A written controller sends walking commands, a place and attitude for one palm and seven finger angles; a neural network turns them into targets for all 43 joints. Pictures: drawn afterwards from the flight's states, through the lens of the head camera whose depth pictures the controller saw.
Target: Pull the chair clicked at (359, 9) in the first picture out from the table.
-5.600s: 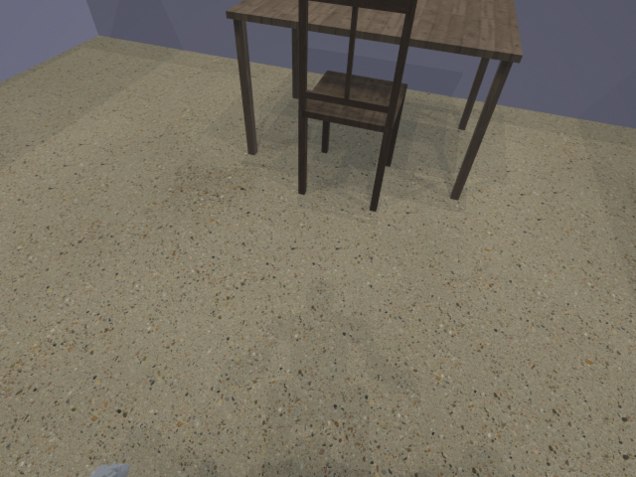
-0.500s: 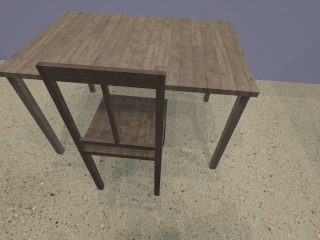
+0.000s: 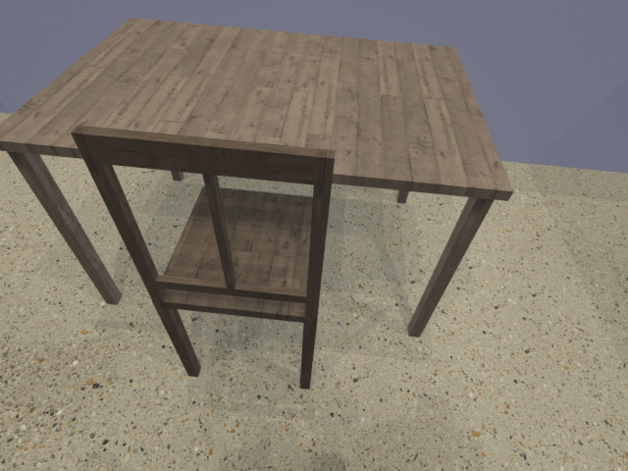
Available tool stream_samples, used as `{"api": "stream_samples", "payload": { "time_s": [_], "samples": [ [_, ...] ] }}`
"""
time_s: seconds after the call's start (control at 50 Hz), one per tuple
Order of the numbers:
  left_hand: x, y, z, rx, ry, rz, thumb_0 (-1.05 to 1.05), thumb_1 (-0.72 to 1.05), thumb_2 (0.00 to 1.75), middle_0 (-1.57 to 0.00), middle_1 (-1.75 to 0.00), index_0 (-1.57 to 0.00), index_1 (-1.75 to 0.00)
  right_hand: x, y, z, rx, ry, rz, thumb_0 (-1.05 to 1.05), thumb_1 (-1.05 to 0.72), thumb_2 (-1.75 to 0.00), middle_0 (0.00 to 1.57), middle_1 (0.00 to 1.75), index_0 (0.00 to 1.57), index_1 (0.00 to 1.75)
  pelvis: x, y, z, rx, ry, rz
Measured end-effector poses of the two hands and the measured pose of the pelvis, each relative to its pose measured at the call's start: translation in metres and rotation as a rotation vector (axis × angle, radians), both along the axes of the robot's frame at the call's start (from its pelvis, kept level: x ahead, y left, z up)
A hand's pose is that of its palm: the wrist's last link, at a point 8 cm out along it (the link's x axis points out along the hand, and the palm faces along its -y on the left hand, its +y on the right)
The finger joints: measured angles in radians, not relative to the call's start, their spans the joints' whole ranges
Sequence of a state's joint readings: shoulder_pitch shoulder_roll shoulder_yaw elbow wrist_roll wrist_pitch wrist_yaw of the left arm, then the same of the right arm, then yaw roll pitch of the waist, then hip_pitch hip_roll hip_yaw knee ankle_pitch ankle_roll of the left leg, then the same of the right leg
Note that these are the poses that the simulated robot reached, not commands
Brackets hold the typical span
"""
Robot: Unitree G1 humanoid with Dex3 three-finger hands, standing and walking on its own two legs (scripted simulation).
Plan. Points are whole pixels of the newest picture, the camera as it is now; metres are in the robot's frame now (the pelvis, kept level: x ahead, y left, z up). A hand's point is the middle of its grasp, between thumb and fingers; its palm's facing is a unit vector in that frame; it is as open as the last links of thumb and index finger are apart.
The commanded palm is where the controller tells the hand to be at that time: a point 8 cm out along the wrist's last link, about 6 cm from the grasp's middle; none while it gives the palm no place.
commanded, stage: look again from close up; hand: left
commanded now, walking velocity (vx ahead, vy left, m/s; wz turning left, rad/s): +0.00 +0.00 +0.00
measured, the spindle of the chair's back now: (222, 237) +0.53 +0.21 -0.07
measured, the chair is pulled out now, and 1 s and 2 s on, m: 0.00 0.00 0.00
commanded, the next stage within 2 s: none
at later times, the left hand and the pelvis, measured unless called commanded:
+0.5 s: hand out of the picture +0.02 +0.16 -0.18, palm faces +0.02 -0.99 -0.16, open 7.4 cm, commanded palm none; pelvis +0.04 +0.00 +0.00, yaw -1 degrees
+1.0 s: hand out of the picture +0.02 +0.16 -0.18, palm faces +0.02 -0.99 -0.17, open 7.4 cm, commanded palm none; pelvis +0.05 +0.00 +0.00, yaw -1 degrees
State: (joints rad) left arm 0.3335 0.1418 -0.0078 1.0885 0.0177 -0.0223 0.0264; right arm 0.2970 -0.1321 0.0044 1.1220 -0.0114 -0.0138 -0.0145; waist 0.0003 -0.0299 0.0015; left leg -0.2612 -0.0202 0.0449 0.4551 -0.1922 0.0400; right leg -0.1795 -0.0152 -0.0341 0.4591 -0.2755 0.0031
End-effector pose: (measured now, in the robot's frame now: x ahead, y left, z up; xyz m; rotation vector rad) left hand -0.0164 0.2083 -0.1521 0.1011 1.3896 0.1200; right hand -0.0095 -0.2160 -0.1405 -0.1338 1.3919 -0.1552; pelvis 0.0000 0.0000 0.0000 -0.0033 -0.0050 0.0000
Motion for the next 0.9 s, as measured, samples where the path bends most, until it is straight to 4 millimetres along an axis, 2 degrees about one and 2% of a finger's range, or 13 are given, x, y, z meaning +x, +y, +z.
{"api": "stream_samples", "payload": {
  "time_s": [0.44, 0.68, 0.9],
  "samples": [
    [0.030, 0.006, 0.002, 0.015, 0.022, -0.003, 0.00, 0.91, 0.90, -0.20, -0.30, -0.20, -0.30, 0.039, 0.000, -0.001, -0.012, -0.005, 0.010, 0.01, -0.93, -0.90, 0.20, 0.30, 0.20, 0.30, 0.033, 0.004, 0.001, 0.009, -0.001, -0.011],
    [0.038, 0.006, 0.002, 0.017, 0.028, -0.001, 0.00, 0.91, 0.90, -0.20, -0.30, -0.20, -0.30, 0.048, 0.000, -0.001, -0.015, -0.001, 0.010, 0.01, -0.93, -0.90, 0.20, 0.30, 0.20, 0.30, 0.043, 0.004, 0.001, 0.012, -0.002, -0.012],
    [0.038, 0.005, 0.004, 0.022, 0.040, 0.004, 0.00, 0.91, 0.90, -0.20, -0.30, -0.20, -0.30, 0.048, 0.000, -0.002, -0.008, 0.011, 0.012, 0.01, -0.93, -0.90, 0.20, 0.30, 0.20, 0.30, 0.047, 0.002, 0.001, 0.015, -0.002, -0.011]
  ]
}}
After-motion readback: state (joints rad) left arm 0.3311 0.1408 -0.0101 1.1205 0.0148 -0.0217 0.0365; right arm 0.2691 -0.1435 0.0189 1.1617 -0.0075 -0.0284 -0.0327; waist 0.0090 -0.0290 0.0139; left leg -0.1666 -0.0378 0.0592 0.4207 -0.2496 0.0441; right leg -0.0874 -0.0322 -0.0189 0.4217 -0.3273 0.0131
